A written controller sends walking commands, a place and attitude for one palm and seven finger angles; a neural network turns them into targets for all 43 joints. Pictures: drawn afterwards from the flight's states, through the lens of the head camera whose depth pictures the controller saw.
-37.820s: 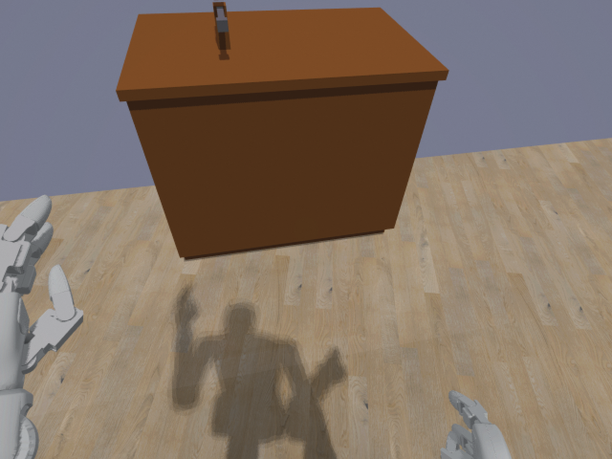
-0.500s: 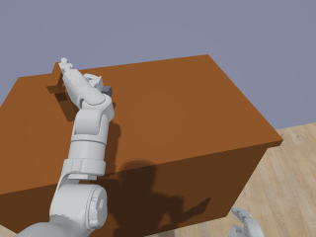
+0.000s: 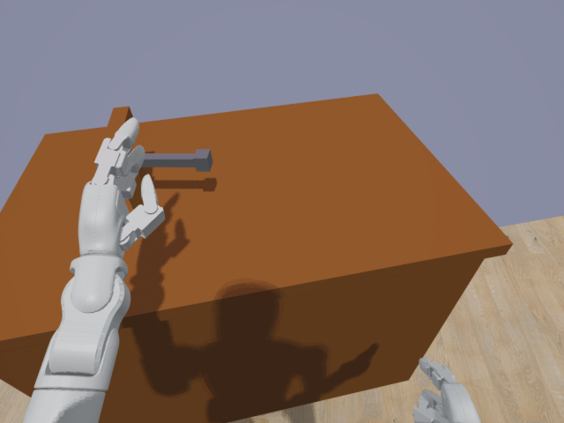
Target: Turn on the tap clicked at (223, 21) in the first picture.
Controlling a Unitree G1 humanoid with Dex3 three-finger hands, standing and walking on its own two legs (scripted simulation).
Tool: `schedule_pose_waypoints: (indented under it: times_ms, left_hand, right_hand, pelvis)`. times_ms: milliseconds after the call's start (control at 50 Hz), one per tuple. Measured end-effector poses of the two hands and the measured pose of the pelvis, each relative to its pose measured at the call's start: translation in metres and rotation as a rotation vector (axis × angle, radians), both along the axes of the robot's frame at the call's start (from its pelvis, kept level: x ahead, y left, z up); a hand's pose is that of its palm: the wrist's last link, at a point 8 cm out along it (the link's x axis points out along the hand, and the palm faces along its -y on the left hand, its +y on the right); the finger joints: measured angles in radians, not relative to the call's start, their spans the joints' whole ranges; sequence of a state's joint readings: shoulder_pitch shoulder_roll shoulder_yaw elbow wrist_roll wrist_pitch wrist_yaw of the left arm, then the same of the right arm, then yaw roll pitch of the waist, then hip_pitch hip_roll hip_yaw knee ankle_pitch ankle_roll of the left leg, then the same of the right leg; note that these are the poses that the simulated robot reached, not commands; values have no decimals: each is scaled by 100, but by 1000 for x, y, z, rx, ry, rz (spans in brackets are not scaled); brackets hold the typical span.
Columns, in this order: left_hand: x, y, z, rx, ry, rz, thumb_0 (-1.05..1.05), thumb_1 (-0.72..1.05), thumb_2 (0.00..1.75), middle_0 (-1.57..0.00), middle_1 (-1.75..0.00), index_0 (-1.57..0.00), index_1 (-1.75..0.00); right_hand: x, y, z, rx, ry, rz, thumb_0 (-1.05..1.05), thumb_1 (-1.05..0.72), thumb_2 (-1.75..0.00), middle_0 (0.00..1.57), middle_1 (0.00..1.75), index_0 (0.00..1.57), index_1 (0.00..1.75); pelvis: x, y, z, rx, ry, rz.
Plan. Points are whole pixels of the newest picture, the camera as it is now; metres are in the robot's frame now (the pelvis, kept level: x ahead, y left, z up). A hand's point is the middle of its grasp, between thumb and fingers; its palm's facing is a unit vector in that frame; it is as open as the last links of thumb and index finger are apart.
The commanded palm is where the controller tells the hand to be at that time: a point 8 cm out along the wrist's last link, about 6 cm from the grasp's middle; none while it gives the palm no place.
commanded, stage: draw the hand back beside the body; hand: left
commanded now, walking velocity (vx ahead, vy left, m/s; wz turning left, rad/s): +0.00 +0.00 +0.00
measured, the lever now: (203, 160) +0.49 +0.20 +0.13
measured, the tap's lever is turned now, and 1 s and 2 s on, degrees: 76 76 76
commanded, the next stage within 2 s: step back with the hand held close in 0.92 s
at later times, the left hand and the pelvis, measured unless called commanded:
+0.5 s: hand (100, 267) +0.24 +0.24 +0.16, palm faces +0.33 -0.90 -0.27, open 7.5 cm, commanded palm +0.19 +0.29 +0.17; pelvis +0.01 +0.02 +0.00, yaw -1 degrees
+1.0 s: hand (72, 291) +0.21 +0.26 +0.15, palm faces +0.39 -0.87 -0.31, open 7.4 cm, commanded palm +0.16 +0.30 +0.17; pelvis +0.01 +0.02 +0.00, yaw +0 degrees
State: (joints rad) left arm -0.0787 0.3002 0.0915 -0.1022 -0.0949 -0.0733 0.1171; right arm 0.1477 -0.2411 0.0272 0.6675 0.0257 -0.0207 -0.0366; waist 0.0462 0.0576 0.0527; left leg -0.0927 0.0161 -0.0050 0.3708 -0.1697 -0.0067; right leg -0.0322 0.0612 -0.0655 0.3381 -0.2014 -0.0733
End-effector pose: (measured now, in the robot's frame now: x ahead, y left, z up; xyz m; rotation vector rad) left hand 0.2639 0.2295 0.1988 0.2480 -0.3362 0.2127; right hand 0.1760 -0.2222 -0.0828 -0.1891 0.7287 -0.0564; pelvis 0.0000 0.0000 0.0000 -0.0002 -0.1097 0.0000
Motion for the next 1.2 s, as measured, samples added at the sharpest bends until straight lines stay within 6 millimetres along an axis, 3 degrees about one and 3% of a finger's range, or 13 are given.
schedule_pose_waypoints:
  times_ms: [160, 340, 720, 1060, 1140, 1200]
  left_hand:
    - [-12, 8, -19, 19, 61, -26, 2, 89, 90, -18, -24, -19, -24]
    - [-42, 39, -21, 38, 58, 58, 2, 89, 90, -19, -26, -20, -26]
    - [-98, 77, -38, 74, 156, 198, 2, 89, 90, -20, -30, -21, -30]
    - [-97, 73, -34, 73, 132, 185, 2, 89, 90, -20, -30, -21, -30]
    - [-95, 79, -18, 135, 68, 188, 2, 89, 90, -21, -30, -21, -30]
    - [-93, 82, -18, 156, 68, 183, 2, 89, 90, -20, -30, -21, -30]
  right_hand:
    - [2, 16, 7, 26, -37, -21, 2, -91, -90, 20, 30, 20, 29]
    - [5, 19, 8, -5, -33, 2, 2, -91, -90, 20, 30, 20, 29]
    - [20, 32, 16, -21, -82, 41, 2, -91, -90, 20, 30, 20, 29]
    - [11, 32, 13, -16, -83, 37, 2, -91, -90, 20, 30, 20, 29]
    - [7, 29, 11, -29, -67, 26, 2, -91, -90, 20, 30, 20, 29]
    - [1, 26, 9, -34, -53, -1, 2, -91, -90, 20, 30, 20, 29]
  pelvis:
    - [5, 8, 1, -3, 1, -21]
    - [10, 17, 1, -7, -2, -16]
    - [11, 25, 0, -15, -2, -3]
    - [6, 24, -1, -14, -9, -1]
    - [1, 24, -2, -23, 25, -7]
    - [-3, 26, -4, -22, 57, -15]
